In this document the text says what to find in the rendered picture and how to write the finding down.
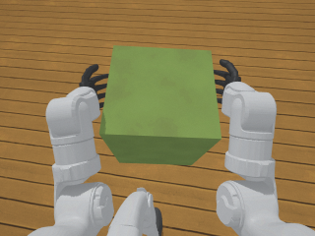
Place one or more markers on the left robot upper arm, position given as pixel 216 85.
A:
pixel 80 210

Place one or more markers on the robot left forearm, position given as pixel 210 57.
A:
pixel 71 131

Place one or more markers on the robot left thigh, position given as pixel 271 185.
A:
pixel 129 219

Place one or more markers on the robot left shin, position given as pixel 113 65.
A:
pixel 150 223

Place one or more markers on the right robot upper arm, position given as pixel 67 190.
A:
pixel 250 208

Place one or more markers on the right robot hand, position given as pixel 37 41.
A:
pixel 230 77

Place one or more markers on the robot right forearm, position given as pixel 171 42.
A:
pixel 252 120

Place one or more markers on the left robot hand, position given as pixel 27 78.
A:
pixel 87 81

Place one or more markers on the carton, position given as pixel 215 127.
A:
pixel 160 105

